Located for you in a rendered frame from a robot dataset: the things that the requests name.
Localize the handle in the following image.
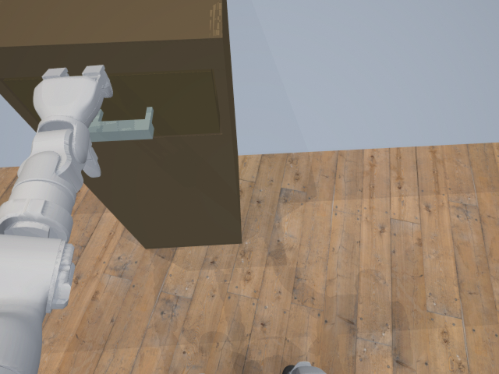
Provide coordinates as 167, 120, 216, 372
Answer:
88, 107, 154, 142

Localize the robot left hand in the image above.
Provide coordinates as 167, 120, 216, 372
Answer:
33, 65, 113, 178

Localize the robot left forearm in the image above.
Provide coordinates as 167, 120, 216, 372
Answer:
0, 115, 90, 243

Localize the left robot upper arm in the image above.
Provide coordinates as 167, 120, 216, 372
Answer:
0, 234, 75, 374

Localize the cabinet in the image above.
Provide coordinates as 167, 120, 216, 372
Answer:
0, 0, 242, 249

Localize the right robot shin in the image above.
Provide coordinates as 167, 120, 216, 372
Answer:
291, 362, 311, 372

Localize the drawer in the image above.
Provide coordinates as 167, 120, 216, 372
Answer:
3, 69, 220, 136

